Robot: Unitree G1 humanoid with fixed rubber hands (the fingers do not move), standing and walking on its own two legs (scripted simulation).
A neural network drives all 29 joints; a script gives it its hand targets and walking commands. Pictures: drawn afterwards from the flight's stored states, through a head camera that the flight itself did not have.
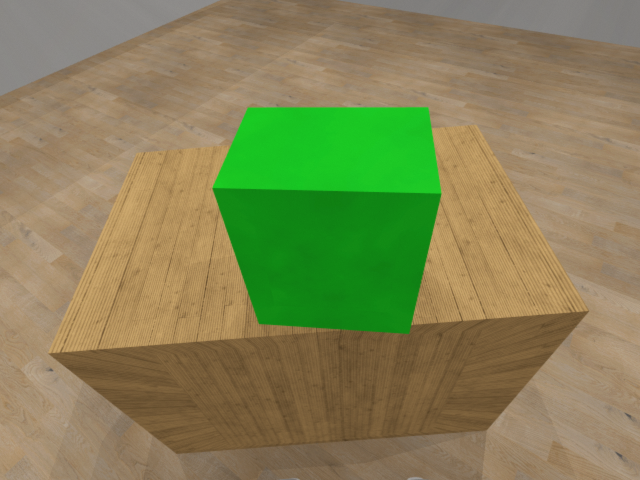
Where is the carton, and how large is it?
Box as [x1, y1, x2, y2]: [212, 107, 441, 333]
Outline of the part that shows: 248,107 212,188 258,322 266,324 408,333 441,193 428,108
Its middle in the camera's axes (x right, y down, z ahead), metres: +0.02 -0.02 +0.58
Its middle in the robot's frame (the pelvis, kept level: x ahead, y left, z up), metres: +0.47 +0.02 +0.05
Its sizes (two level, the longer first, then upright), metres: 0.246 0.173 0.294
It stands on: a pedestal, 0.63 m high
